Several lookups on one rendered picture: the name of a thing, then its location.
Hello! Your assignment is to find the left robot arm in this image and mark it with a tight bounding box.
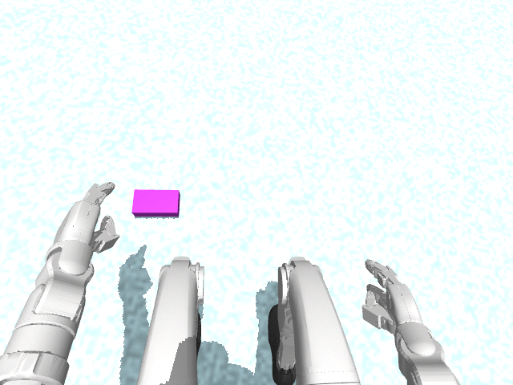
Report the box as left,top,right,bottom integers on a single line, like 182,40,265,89
0,240,94,385

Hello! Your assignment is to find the left robot hand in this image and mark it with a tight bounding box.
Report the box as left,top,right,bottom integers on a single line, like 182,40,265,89
53,182,120,253

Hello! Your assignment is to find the small box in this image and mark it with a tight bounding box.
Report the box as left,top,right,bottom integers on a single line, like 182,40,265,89
132,189,180,217

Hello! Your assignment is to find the right robot foot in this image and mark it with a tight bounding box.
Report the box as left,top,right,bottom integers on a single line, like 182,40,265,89
268,304,296,385

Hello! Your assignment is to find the right robot hand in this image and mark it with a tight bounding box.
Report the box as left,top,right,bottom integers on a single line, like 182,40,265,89
362,259,422,335

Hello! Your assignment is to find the right robot arm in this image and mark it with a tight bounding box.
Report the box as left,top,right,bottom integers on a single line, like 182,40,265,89
394,322,460,385

